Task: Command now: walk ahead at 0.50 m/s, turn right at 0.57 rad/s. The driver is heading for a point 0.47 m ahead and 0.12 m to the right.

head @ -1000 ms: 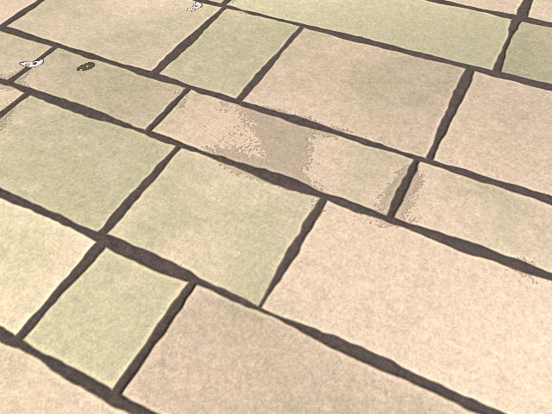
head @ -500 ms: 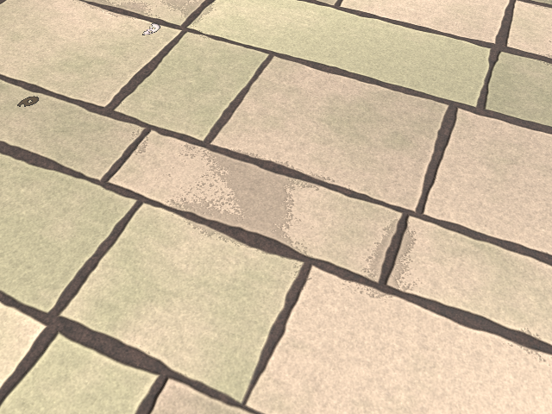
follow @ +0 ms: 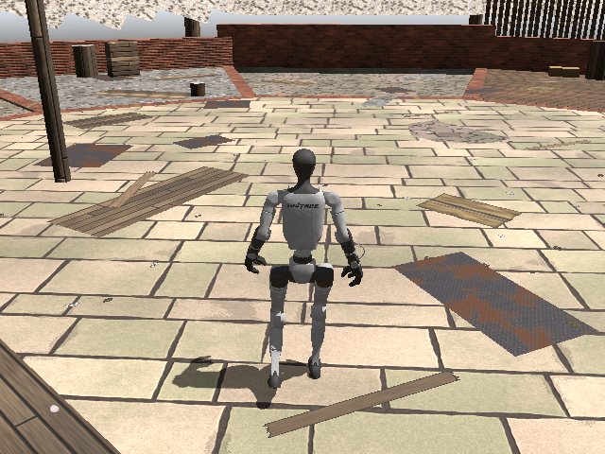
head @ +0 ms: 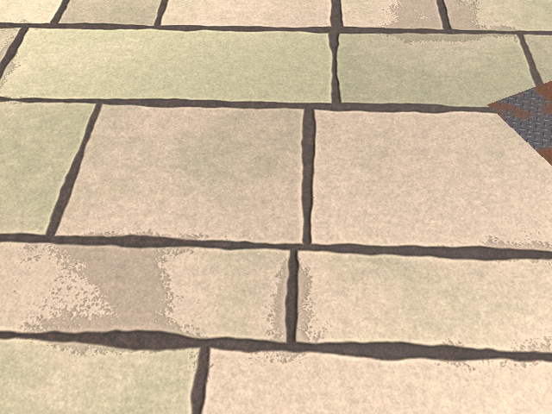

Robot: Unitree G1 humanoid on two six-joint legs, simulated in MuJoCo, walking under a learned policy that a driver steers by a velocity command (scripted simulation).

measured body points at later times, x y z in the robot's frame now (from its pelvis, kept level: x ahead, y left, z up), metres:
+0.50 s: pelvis +0.29 +0.04 +0.01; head +0.31 +0.04 +0.46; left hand +0.43 +0.30 -0.11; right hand +0.38 -0.26 -0.08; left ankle +0.38 +0.13 -0.72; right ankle +0.13 -0.06 -0.64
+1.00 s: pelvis +0.43 -0.03 +0.01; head +0.45 -0.05 +0.46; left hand +0.69 +0.12 -0.08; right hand +0.41 -0.32 -0.12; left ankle +0.45 +0.12 -0.69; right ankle +0.45 -0.15 -0.72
